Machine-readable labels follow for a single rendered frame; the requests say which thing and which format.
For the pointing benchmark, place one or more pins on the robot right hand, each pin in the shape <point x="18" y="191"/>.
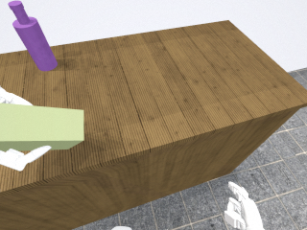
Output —
<point x="246" y="214"/>

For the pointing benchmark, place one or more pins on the robot left hand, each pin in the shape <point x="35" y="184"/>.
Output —
<point x="12" y="158"/>

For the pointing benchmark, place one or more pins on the sponge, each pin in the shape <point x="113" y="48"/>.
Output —
<point x="29" y="127"/>

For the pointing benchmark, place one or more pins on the table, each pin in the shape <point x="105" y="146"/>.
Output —
<point x="163" y="111"/>

